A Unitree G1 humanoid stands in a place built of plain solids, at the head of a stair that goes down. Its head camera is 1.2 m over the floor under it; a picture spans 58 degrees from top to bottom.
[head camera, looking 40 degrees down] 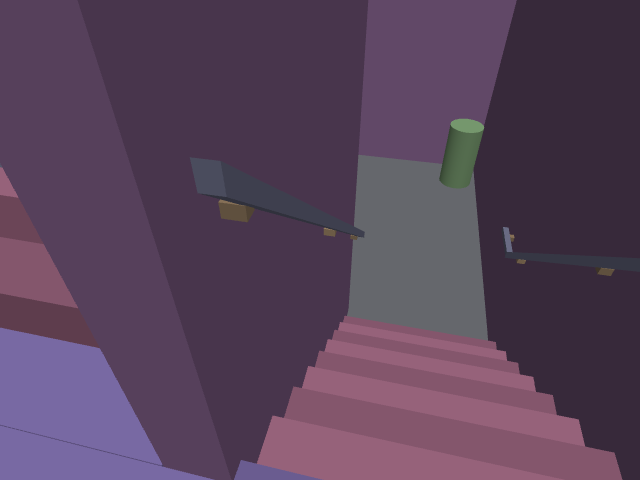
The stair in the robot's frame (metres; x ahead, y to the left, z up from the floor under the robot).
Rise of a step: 0.20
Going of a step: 0.23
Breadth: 1.20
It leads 13 degrees to the right of straight ahead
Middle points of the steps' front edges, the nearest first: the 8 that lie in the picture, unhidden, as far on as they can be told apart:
0.61 -0.42 -0.19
0.84 -0.48 -0.39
1.06 -0.53 -0.59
1.29 -0.58 -0.79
1.52 -0.63 -0.99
1.75 -0.68 -1.19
1.98 -0.74 -1.39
2.21 -0.79 -1.58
